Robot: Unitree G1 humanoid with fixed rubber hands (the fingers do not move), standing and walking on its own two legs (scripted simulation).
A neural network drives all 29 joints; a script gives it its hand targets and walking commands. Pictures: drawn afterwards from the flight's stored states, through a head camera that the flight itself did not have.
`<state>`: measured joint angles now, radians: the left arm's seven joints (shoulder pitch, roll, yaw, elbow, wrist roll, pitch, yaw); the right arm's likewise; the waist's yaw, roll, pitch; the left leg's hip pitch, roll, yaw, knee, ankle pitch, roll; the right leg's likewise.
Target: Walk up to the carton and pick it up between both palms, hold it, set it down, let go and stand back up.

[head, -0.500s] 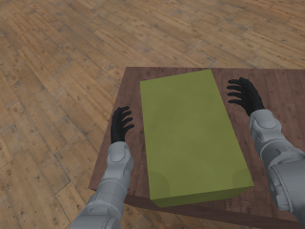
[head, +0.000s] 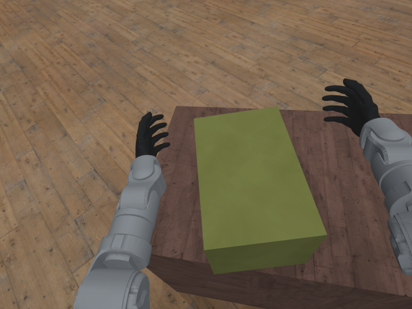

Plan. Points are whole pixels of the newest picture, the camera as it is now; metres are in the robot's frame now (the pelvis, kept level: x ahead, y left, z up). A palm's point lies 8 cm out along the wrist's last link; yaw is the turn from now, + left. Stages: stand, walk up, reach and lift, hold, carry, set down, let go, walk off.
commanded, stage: set down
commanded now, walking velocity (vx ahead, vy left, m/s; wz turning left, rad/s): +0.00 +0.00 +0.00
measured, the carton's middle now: (246, 187) +0.42 +0.04 -0.06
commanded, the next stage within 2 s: none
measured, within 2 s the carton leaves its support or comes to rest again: neither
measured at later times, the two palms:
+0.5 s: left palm (141, 181) +0.33 +0.23 +0.07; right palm (381, 157) +0.44 -0.20 +0.07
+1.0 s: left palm (154, 215) +0.28 +0.19 +0.04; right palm (411, 218) +0.35 -0.24 +0.03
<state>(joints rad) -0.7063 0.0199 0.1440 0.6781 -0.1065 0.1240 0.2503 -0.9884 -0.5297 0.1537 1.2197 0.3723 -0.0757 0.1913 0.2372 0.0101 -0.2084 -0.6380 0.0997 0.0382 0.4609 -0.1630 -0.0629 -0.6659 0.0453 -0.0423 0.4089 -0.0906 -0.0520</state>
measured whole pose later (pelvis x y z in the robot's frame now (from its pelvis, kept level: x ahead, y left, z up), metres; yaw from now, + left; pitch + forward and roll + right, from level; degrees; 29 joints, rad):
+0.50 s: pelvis +0.01 +0.01 +0.01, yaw +2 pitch +12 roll +0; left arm -0.33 -0.01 0.10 0.22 -0.06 0.28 0.24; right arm -0.60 -0.54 0.04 0.88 0.41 -0.10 0.26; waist 0.15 0.01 -0.07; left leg -0.44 0.08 0.02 0.41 -0.17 -0.05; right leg -0.46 0.02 -0.06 0.37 -0.11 -0.04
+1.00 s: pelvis +0.01 +0.00 +0.01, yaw +0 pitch +6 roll +1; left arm -0.09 -0.06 0.07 0.22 0.00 0.09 0.25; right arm -0.29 -0.50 0.08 0.79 0.42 -0.28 0.27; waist 0.11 -0.01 -0.03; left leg -0.33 0.09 0.05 0.40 -0.18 -0.06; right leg -0.39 0.03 -0.03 0.44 -0.16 -0.06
